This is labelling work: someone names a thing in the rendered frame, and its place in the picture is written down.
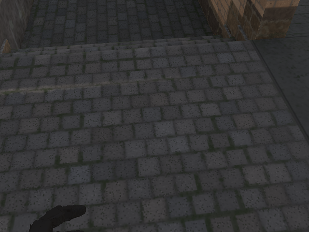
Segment stairs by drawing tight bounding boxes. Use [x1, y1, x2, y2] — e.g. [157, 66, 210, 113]
[0, 35, 237, 58]

